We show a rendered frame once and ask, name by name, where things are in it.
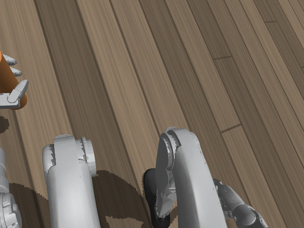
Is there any right robot hand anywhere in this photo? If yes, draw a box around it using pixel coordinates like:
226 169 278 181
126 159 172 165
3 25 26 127
213 178 245 220

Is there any right robot arm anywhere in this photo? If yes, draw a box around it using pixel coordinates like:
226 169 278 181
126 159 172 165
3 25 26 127
232 204 269 228

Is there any can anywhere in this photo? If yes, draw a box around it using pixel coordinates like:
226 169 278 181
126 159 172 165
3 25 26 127
0 51 27 110

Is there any right robot foot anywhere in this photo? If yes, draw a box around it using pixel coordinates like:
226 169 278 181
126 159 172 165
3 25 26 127
143 168 170 228

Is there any left robot arm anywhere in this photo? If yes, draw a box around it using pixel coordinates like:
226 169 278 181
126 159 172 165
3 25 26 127
0 147 22 228

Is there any left robot hand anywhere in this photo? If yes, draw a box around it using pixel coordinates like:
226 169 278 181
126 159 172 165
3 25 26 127
0 54 29 109

